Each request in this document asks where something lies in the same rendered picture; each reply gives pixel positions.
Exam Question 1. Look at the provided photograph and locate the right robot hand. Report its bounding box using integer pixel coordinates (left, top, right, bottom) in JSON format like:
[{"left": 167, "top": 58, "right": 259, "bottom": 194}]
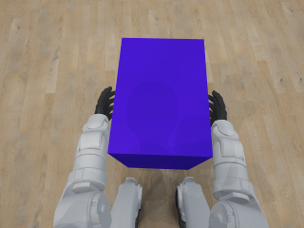
[{"left": 208, "top": 90, "right": 227, "bottom": 127}]

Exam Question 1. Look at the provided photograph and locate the robot right foot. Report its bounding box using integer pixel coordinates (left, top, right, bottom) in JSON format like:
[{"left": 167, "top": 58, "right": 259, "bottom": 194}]
[{"left": 175, "top": 188, "right": 186, "bottom": 228}]

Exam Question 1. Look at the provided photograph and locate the left robot forearm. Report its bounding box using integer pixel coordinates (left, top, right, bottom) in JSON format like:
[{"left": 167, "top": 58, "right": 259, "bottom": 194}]
[{"left": 53, "top": 114, "right": 110, "bottom": 228}]

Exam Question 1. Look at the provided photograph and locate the left robot hand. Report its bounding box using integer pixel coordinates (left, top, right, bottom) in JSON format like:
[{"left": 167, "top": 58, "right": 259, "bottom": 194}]
[{"left": 94, "top": 86, "right": 115, "bottom": 121}]

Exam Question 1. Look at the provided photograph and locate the carton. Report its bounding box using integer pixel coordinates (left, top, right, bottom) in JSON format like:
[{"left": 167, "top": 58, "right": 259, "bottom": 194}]
[{"left": 107, "top": 37, "right": 213, "bottom": 170}]

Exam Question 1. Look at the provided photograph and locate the right robot upper arm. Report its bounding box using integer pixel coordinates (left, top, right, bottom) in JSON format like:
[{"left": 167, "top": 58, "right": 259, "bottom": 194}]
[{"left": 208, "top": 200, "right": 269, "bottom": 228}]

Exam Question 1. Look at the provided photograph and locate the left robot upper arm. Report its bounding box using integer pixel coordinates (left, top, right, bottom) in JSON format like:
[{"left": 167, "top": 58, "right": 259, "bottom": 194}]
[{"left": 54, "top": 190, "right": 112, "bottom": 228}]

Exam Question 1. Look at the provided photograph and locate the robot right thigh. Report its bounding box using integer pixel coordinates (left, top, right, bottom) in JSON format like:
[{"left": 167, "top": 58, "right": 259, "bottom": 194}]
[{"left": 177, "top": 181, "right": 211, "bottom": 228}]

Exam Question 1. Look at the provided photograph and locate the right robot forearm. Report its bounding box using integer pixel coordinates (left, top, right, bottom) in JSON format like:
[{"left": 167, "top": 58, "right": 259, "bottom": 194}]
[{"left": 211, "top": 120, "right": 265, "bottom": 217}]

